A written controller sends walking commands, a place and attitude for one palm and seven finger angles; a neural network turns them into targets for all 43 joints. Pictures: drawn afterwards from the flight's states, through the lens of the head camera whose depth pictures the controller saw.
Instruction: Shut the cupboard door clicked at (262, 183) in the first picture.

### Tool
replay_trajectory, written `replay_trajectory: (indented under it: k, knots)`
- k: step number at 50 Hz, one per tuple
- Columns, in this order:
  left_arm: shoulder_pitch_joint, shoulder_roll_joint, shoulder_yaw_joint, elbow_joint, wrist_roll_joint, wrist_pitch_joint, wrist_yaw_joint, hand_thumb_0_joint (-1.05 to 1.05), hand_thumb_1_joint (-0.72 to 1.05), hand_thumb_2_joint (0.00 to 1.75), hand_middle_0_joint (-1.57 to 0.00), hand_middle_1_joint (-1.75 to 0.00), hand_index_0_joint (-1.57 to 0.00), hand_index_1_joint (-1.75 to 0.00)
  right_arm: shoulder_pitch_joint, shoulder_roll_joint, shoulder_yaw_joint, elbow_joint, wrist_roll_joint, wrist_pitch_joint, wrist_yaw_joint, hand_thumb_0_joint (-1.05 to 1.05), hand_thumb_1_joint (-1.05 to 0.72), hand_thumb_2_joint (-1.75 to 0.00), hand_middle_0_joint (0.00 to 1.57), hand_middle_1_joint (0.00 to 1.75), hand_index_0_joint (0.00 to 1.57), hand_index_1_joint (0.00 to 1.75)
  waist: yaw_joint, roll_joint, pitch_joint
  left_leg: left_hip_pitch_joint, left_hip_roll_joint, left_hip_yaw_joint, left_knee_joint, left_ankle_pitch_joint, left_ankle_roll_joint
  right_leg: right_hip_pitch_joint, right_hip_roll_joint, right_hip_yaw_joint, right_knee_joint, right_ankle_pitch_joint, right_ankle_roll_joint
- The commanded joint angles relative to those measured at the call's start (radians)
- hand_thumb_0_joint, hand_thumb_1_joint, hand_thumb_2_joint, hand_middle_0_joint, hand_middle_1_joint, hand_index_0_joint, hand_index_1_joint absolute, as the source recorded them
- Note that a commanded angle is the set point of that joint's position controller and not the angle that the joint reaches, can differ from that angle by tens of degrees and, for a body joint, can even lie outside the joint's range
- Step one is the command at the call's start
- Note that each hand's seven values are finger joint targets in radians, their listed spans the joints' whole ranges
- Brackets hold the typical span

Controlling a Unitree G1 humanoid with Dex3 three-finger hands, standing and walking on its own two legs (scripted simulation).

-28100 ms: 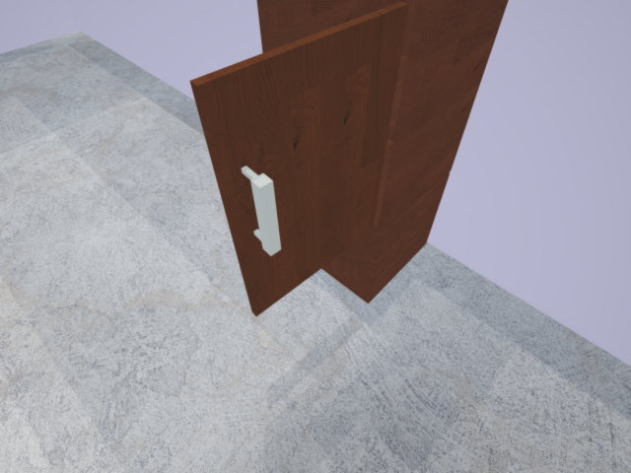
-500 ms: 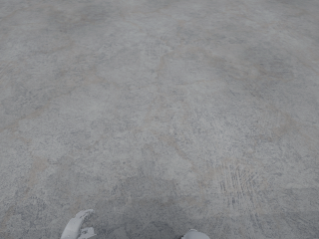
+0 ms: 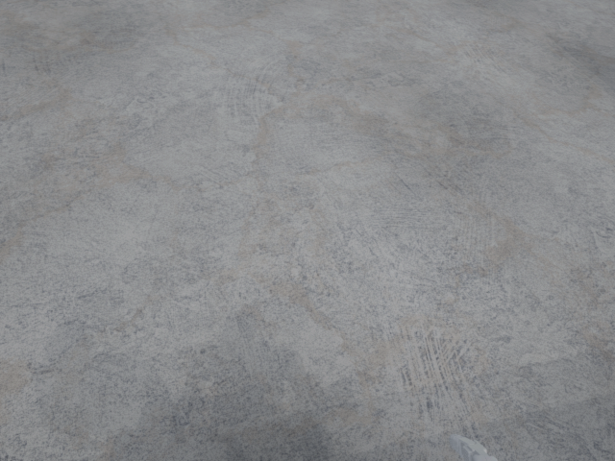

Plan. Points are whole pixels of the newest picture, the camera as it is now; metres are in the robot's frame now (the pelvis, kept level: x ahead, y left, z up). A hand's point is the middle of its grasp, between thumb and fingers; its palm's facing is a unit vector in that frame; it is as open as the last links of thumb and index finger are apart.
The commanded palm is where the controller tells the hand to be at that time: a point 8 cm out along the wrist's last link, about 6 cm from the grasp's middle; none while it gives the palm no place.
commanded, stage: turn to face it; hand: left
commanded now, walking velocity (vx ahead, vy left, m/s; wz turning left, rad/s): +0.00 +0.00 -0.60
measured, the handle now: out of the picture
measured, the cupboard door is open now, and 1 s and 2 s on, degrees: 55 55 55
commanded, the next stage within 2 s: none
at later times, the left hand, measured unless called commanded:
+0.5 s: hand (231, 404) +0.21 +0.13 -0.15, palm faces -0.33 -0.90 -0.28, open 7.4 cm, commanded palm none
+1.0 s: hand (248, 369) +0.27 +0.12 -0.16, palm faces -0.56 -0.81 -0.19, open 7.4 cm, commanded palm none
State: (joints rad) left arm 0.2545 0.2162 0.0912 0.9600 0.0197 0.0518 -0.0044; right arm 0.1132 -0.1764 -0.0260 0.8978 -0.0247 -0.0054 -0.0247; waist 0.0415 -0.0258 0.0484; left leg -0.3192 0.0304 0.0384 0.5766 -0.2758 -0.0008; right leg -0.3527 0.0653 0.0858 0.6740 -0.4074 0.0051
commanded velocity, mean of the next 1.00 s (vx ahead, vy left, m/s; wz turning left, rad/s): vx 0.00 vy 0.00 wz -0.60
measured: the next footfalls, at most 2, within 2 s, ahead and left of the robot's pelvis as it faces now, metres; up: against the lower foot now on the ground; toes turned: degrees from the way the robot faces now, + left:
right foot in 0.42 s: +0.02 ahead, -0.15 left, +0.00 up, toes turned -22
left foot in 0.78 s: +0.16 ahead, +0.07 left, +0.00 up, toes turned -25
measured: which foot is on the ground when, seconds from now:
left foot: down 0.00-0.42, up 0.44-0.76, down 0.78-1.00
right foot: up 0.00-0.40, down 0.42-0.78, up 0.80-1.00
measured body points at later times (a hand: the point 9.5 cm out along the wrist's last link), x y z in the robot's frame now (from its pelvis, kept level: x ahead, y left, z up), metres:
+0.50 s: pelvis +0.02 -0.02 -0.01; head +0.06 -0.05 +0.44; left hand +0.23 +0.18 -0.13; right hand -0.04 -0.30 -0.16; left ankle +0.01 +0.11 -0.68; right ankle -0.02 -0.13 -0.73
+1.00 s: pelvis +0.07 +0.00 +0.01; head +0.13 +0.00 +0.46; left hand +0.30 +0.16 -0.14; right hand -0.02 -0.24 -0.11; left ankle +0.12 +0.09 -0.73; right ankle -0.05 -0.09 -0.65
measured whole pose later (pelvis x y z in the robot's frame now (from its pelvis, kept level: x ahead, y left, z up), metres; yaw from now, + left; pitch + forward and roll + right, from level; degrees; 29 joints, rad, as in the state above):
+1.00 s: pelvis +0.07 +0.00 +0.01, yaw -37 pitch +1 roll -3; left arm 0.15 0.27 0.10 0.89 0.02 0.09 -0.04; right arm 0.21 -0.19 -0.01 0.88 -0.04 0.00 -0.02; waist 0.01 -0.02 0.09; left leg -0.23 0.12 0.17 0.50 -0.28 0.01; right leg -0.47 -0.01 -0.03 1.07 -0.46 0.06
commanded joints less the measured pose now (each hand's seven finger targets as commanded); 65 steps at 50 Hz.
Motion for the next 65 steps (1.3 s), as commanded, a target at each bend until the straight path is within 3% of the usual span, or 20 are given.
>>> replay_trajectory:
  k: [1,5,15,19,20,21,22,23,27,34,37,39,40,44,53,57,58,59,61,65]
  knots:
    - [-0.049,0.116,0.029,-0.122,0.003,-0.013,-0.011,0.00,0.90,0.90,-0.20,-0.30,-0.20,-0.30,0.102,-0.224,-0.046,-0.064,-0.009,-0.006,-0.025,0.00,-0.90,-0.90,0.20,0.30,0.20,0.30,-0.054,0.188,-0.069,0.191,0.391,-0.273,-0.263,0.450,0.174,-0.233,-0.074,-0.038,0.492,-0.136,0.034]
    - [-0.034,0.090,0.023,-0.119,0.000,0.006,-0.027,0.00,0.90,0.90,-0.20,-0.30,-0.20,-0.30,0.066,-0.195,-0.036,-0.077,-0.002,-0.006,-0.023,0.00,-0.90,-0.90,0.20,0.30,0.20,0.30,-0.031,0.164,-0.059,0.215,0.302,-0.050,-0.240,0.517,0.132,-0.218,-0.105,-0.089,0.494,-0.012,0.061]
    - [-0.156,0.079,0.002,-0.173,0.004,0.003,-0.036,0.00,0.90,0.90,-0.20,-0.30,-0.20,-0.30,0.154,-0.244,-0.067,-0.030,-0.007,0.005,-0.007,0.00,-0.90,-0.90,0.20,0.30,0.20,0.30,-0.084,0.250,-0.069,0.277,0.334,0.069,-0.157,0.570,0.117,-0.087,-0.089,-0.192,0.120,-0.007,0.034]
    - [-0.037,0.123,0.011,-0.145,0.005,-0.014,-0.030,0.00,0.90,0.90,-0.20,-0.30,-0.20,-0.30,0.112,-0.262,-0.077,-0.039,0.003,0.010,0.002,0.00,-0.90,-0.90,0.20,0.30,0.20,0.30,-0.005,0.171,-0.108,0.137,0.297,0.140,0.043,0.428,0.027,0.204,-0.081,-0.195,-0.206,0.244,-0.013]
    - [0.040,0.215,0.025,-0.126,0.014,-0.027,-0.018,0.00,0.90,0.90,-0.20,-0.30,-0.20,-0.30,0.122,-0.211,-0.069,-0.057,0.014,0.011,0.012,0.00,-0.90,-0.90,0.20,0.30,0.20,0.30,0.028,-0.053,-0.161,-0.041,0.215,0.199,0.246,0.219,-0.034,0.409,-0.244,0.000,-0.277,0.454,-0.074]
    - [0.106,0.298,0.040,-0.103,0.008,-0.035,-0.005,0.00,0.90,0.90,-0.20,-0.30,-0.20,-0.30,0.054,-0.148,-0.046,-0.107,0.014,0.015,0.011,0.00,-0.90,-0.90,0.20,0.30,0.20,0.30,0.064,-0.248,-0.138,-0.285,0.057,0.166,0.480,-0.374,-0.079,0.454,-0.451,0.271,-0.286,0.879,-0.193]
    - [0.117,0.312,0.039,-0.104,-0.004,-0.030,0.007,0.00,0.90,0.90,-0.20,-0.30,-0.20,-0.30,0.017,-0.159,-0.040,-0.125,0.014,0.031,-0.003,0.00,-0.90,-0.90,0.20,0.30,0.20,0.30,0.066,-0.171,-0.122,-0.326,0.068,0.010,0.598,-0.389,-0.074,0.393,-0.480,0.279,-0.278,0.924,-0.247]
    - [0.057,0.294,0.042,-0.115,-0.001,-0.032,0.018,0.00,0.90,0.90,-0.20,-0.30,-0.20,-0.30,0.030,-0.158,-0.041,-0.115,0.016,0.031,-0.011,0.00,-0.90,-0.90,0.20,0.30,0.20,0.30,0.032,-0.279,-0.131,-0.379,0.076,-0.035,0.652,-0.347,-0.079,0.389,-0.442,0.310,-0.295,0.817,-0.250]
    - [-0.114,0.208,0.014,-0.175,0.001,-0.031,0.018,0.00,0.90,0.90,-0.20,-0.30,-0.20,-0.30,0.097,-0.164,-0.042,-0.062,0.009,0.038,0.005,0.00,-0.90,-0.90,0.20,0.30,0.20,0.30,-0.053,-0.122,-0.109,-0.227,0.087,-0.022,0.558,-0.132,-0.097,0.199,-0.309,0.104,-0.308,0.572,-0.184]
    - [-0.102,0.235,0.029,-0.160,0.010,-0.022,0.005,0.00,0.90,0.90,-0.20,-0.30,-0.20,-0.30,0.094,-0.145,-0.040,-0.085,0.016,0.026,0.004,0.00,-0.90,-0.90,0.20,0.30,0.20,0.30,-0.042,-0.148,-0.076,-0.099,0.016,0.009,0.205,-0.137,-0.086,0.136,-0.281,0.209,-0.294,0.456,-0.188]
    - [-0.135,0.208,0.028,-0.165,-0.003,-0.012,0.005,0.00,0.90,0.90,-0.20,-0.30,-0.20,-0.30,0.193,-0.160,-0.041,-0.057,0.019,0.007,-0.006,0.00,-0.90,-0.90,0.20,0.30,0.20,0.30,-0.091,-0.114,-0.109,0.132,0.006,0.011,-0.115,0.062,-0.074,0.038,-0.216,0.203,-0.180,0.425,-0.105]
    - [-0.084,0.102,0.006,-0.196,-0.018,-0.004,-0.008,0.00,0.90,0.90,-0.20,-0.30,-0.20,-0.30,0.226,-0.322,-0.066,-0.068,-0.003,-0.006,-0.012,0.00,-0.90,-0.90,0.20,0.30,0.20,0.30,-0.084,0.334,-0.136,0.294,0.396,-0.369,-0.290,0.241,0.090,-0.209,0.003,-0.031,0.173,-0.146,0.012]
    - [-0.111,0.130,0.005,-0.206,-0.005,-0.006,-0.009,0.00,0.90,0.90,-0.20,-0.30,-0.20,-0.30,0.227,-0.325,-0.064,-0.074,-0.006,-0.002,-0.014,0.00,-0.90,-0.90,0.20,0.30,0.20,0.30,-0.098,0.289,-0.119,0.231,0.476,-0.400,-0.276,0.291,0.162,-0.209,-0.040,-0.038,0.364,-0.237,0.019]
    - [-0.112,0.112,0.019,-0.163,-0.003,0.006,-0.031,0.00,0.90,0.90,-0.20,-0.30,-0.20,-0.30,0.108,-0.234,-0.041,-0.098,-0.009,-0.005,-0.021,0.00,-0.90,-0.90,0.20,0.30,0.20,0.30,-0.045,0.190,-0.065,0.186,0.325,-0.102,-0.238,0.463,0.124,-0.208,-0.096,-0.068,0.532,-0.068,0.053]
    - [-0.178,0.076,0.002,-0.184,-0.001,0.006,-0.040,0.00,0.90,0.90,-0.20,-0.30,-0.20,-0.30,0.172,-0.256,-0.067,-0.044,-0.006,0.005,-0.007,0.00,-0.90,-0.90,0.20,0.30,0.20,0.30,-0.090,0.251,-0.090,0.264,0.343,0.054,-0.167,0.532,0.120,-0.077,-0.088,-0.180,0.152,-0.039,0.039]
    - [-0.088,0.108,0.007,-0.160,0.001,-0.009,-0.034,0.00,0.90,0.90,-0.20,-0.30,-0.20,-0.30,0.134,-0.271,-0.079,-0.045,0.001,0.012,0.001,0.00,-0.90,-0.90,0.20,0.30,0.20,0.30,-0.034,0.204,-0.107,0.166,0.316,0.115,-0.016,0.424,0.041,0.155,-0.062,-0.211,-0.180,0.185,0.001]
    - [-0.003,0.166,0.018,-0.134,0.005,-0.018,-0.026,0.00,0.90,0.90,-0.20,-0.30,-0.20,-0.30,0.116,-0.250,-0.077,-0.058,0.010,0.013,0.007,0.00,-0.90,-0.90,0.20,0.30,0.20,0.30,0.010,0.081,-0.140,0.055,0.267,0.157,0.125,0.287,-0.010,0.313,-0.144,-0.107,-0.274,0.328,-0.036]
    - [0.053,0.274,0.037,-0.117,0.013,-0.030,-0.012,0.00,0.90,0.90,-0.20,-0.30,-0.20,-0.30,0.072,-0.160,-0.054,-0.108,0.015,0.016,0.011,0.00,-0.90,-0.90,0.20,0.30,0.20,0.30,0.044,-0.258,-0.119,-0.233,0.107,0.198,0.348,-0.283,-0.071,0.444,-0.396,0.231,-0.329,0.642,-0.137]
    - [0.054,0.292,0.045,-0.112,0.000,-0.028,0.014,0.00,0.90,0.90,-0.20,-0.30,-0.20,-0.30,0.024,-0.163,-0.044,-0.125,0.015,0.038,-0.009,0.00,-0.90,-0.90,0.20,0.30,0.20,0.30,0.038,-0.268,-0.106,-0.337,0.076,-0.011,0.598,-0.360,-0.076,0.347,-0.441,0.315,-0.323,0.774,-0.247]
    - [-0.110,0.200,0.017,-0.159,0.000,-0.031,0.016,0.00,0.90,0.90,-0.20,-0.30,-0.20,-0.30,0.066,-0.167,-0.045,-0.075,0.009,0.038,0.006,0.00,-0.90,-0.90,0.20,0.30,0.20,0.30,-0.046,-0.123,-0.091,-0.247,0.088,-0.028,0.558,-0.135,-0.095,0.230,-0.300,0.121,-0.311,0.586,-0.185]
